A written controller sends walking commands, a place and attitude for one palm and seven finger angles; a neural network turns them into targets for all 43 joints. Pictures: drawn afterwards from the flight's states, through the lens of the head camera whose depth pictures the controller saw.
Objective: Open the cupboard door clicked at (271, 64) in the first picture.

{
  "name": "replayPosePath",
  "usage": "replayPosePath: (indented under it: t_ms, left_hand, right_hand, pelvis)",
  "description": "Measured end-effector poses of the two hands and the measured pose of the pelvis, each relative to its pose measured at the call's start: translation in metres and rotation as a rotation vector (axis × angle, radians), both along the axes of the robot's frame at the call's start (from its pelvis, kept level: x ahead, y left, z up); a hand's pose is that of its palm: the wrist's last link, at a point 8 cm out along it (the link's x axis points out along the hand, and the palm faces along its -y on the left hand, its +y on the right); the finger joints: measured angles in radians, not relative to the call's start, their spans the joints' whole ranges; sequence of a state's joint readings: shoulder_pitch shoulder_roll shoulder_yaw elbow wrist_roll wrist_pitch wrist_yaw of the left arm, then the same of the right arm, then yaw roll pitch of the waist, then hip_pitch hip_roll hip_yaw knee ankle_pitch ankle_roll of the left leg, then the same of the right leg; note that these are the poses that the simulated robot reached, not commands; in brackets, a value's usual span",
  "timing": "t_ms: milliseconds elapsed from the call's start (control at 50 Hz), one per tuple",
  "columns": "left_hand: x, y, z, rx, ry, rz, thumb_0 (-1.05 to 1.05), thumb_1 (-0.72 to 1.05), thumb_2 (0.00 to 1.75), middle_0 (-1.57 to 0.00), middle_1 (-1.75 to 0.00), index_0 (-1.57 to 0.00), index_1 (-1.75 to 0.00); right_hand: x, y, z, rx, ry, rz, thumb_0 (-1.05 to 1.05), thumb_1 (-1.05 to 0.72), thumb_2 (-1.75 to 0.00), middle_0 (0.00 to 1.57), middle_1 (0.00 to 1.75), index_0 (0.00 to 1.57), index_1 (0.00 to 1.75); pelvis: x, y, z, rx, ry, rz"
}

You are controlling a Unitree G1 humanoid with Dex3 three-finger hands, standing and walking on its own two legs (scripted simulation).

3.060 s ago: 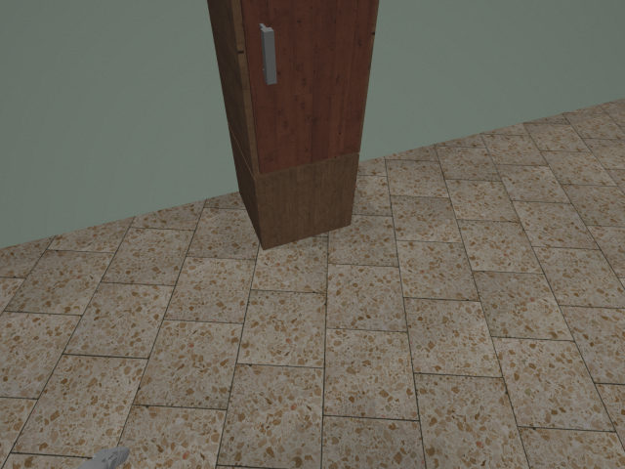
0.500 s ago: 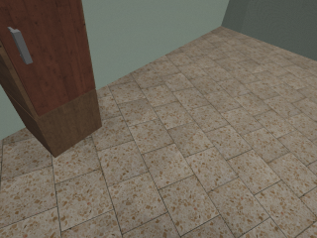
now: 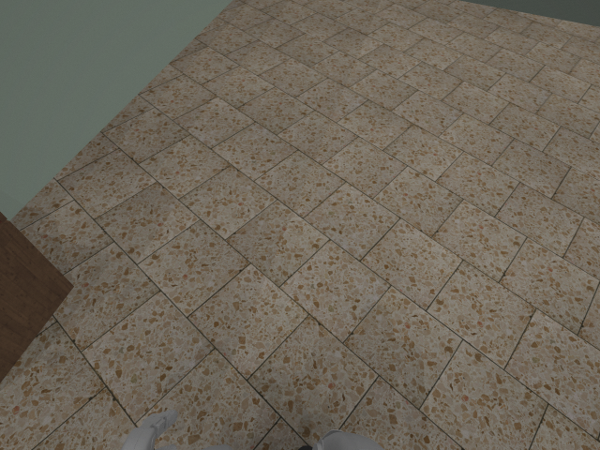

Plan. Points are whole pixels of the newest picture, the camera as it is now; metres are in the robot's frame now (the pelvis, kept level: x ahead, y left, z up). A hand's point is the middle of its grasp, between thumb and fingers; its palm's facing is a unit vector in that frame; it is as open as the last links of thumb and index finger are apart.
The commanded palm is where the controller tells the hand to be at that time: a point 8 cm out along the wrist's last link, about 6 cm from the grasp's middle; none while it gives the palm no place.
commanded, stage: walk to a spot facing it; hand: left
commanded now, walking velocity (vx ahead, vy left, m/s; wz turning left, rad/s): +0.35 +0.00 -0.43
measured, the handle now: out of the picture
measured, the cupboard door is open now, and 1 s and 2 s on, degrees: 0 0 0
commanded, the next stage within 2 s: turn to face it in 0.94 s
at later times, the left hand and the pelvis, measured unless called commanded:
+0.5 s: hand (125, 388) +0.22 +0.27 -0.16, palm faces -0.14 -0.97 -0.19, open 7.4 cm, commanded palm none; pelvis +0.21 +0.08 +0.01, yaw -16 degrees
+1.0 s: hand (241, 235) +0.50 +0.12 -0.13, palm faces -0.53 -0.80 -0.28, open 7.3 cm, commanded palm none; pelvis +0.28 +0.02 +0.01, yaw -34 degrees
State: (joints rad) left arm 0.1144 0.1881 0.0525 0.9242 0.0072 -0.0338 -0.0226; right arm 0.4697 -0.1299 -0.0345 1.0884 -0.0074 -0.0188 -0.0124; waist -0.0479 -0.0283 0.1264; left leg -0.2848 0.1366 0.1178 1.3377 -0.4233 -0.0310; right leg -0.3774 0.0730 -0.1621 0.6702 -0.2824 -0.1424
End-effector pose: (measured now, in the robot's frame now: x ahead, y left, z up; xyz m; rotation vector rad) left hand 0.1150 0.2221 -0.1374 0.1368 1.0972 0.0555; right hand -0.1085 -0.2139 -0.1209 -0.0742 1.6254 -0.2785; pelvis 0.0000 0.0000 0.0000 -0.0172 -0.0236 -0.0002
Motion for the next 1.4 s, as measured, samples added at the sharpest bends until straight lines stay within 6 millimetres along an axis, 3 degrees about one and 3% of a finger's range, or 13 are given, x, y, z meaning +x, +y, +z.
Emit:
replayPosePath:
  t_ms: [120, 200, 320, 420, 460, 520, 660, 780, 900, 1000, 1180, 1300, 1400]
  left_hand:
    - [0.016, 0.027, 0.025, 0.093, 0.079, -0.010, 0.00, 0.93, 0.90, -0.20, -0.30, -0.21, -0.30]
    - [0.027, 0.048, 0.037, 0.127, 0.120, -0.007, 0.00, 0.93, 0.90, -0.20, -0.30, -0.21, -0.30]
    - [0.045, 0.073, 0.032, 0.122, 0.185, 0.027, 0.01, 0.92, 0.90, -0.20, -0.30, -0.20, -0.30]
    - [0.069, 0.095, 0.007, 0.088, 0.277, 0.032, 0.01, 0.91, 0.90, -0.20, -0.30, -0.20, -0.30]
    - [0.088, 0.100, 0.003, 0.081, 0.310, -0.009, 0.01, 0.91, 0.90, -0.20, -0.30, -0.20, -0.30]
    - [0.129, 0.101, 0.004, 0.071, 0.313, -0.087, 0.01, 0.91, 0.90, -0.20, -0.30, -0.20, -0.30]
    - [0.246, 0.081, 0.017, 0.059, 0.179, -0.226, 0.01, 0.91, 0.90, -0.19, -0.30, -0.20, -0.30]
    - [0.328, 0.035, 0.027, 0.082, 0.094, -0.369, 0.01, 0.91, 0.90, -0.19, -0.29, -0.20, -0.30]
    - [0.391, -0.032, 0.029, 0.125, -0.019, -0.526, 0.01, 0.91, 0.90, -0.19, -0.30, -0.20, -0.30]
    - [0.404, -0.062, 0.040, 0.138, -0.065, -0.563, 0.01, 0.91, 0.90, -0.20, -0.30, -0.20, -0.30]
    - [0.399, -0.074, 0.045, 0.114, -0.015, -0.605, 0.01, 0.91, 0.90, -0.20, -0.30, -0.21, -0.30]
    - [0.396, -0.063, 0.025, 0.027, -0.006, -0.531, 0.01, 0.91, 0.90, -0.20, -0.30, -0.21, -0.30]
    - [0.384, -0.030, 0.007, 0.017, 0.068, -0.435, 0.01, 0.91, 0.90, -0.20, -0.30, -0.21, -0.30]
  right_hand:
    - [0.161, -0.009, 0.004, -0.024, -0.354, 0.045, 0.00, -0.91, -0.90, 0.20, 0.30, 0.20, 0.30]
    - [0.249, -0.002, 0.013, -0.017, -0.514, 0.078, 0.00, -0.91, -0.90, 0.19, 0.30, 0.20, 0.30]
    - [0.349, 0.021, 0.024, -0.013, -0.609, 0.145, 0.00, -0.91, -0.90, 0.19, 0.30, 0.20, 0.30]
    - [0.407, 0.041, 0.026, -0.064, -0.654, 0.163, 0.00, -0.91, -0.90, 0.20, 0.30, 0.20, 0.30]
    - [0.411, 0.045, 0.031, -0.085, -0.660, 0.133, 0.00, -0.91, -0.90, 0.20, 0.30, 0.20, 0.30]
    - [0.396, 0.048, 0.037, -0.118, -0.628, 0.047, 0.00, -0.91, -0.90, 0.20, 0.30, 0.20, 0.30]
    - [0.323, 0.048, 0.033, -0.167, -0.404, -0.157, -0.01, -0.93, -0.90, 0.20, 0.30, 0.20, 0.30]
    - [0.265, 0.051, 0.019, -0.147, -0.253, -0.317, -0.01, -0.92, -0.90, 0.20, 0.30, 0.20, 0.30]
    - [0.229, 0.052, -0.016, -0.071, -0.173, -0.462, 0.00, -0.91, -0.90, 0.20, 0.30, 0.20, 0.30]
    - [0.242, 0.039, -0.021, -0.052, -0.190, -0.502, 0.00, -0.91, -0.90, 0.20, 0.30, 0.20, 0.30]
    - [0.301, 0.011, 0.001, -0.125, -0.377, -0.499, 0.00, -0.91, -0.90, 0.20, 0.30, 0.20, 0.30]
    - [0.321, 0.027, 0.005, -0.127, -0.343, -0.437, 0.00, -0.91, -0.90, 0.20, 0.30, 0.20, 0.30]
    - [0.332, 0.045, 0.012, -0.118, -0.292, -0.379, 0.00, -0.92, -0.90, 0.20, 0.30, 0.20, 0.30]
  pelvis:
    - [0.047, 0.008, 0.019, 0.012, 0.011, -0.065]
    - [0.079, 0.020, 0.025, 0.017, 0.026, -0.099]
    - [0.131, 0.044, 0.023, 0.012, 0.042, -0.139]
    - [0.180, 0.068, 0.009, 0.012, 0.037, -0.201]
    - [0.194, 0.074, 0.010, 0.014, 0.022, -0.249]
    - [0.212, 0.079, 0.018, 0.002, 0.011, -0.297]
    - [0.242, 0.081, 0.028, -0.006, 0.016, -0.379]
    - [0.261, 0.068, 0.025, 0.016, 0.019, -0.460]
    - [0.274, 0.037, 0.005, 0.038, 0.021, -0.541]
    - [0.277, 0.025, 0.009, 0.042, 0.002, -0.590]
    - [0.293, 0.023, 0.023, 0.030, 0.010, -0.636]
    - [0.313, 0.030, 0.018, -0.016, 0.009, -0.569]
    - [0.321, 0.041, 0.017, -0.007, 0.012, -0.530]
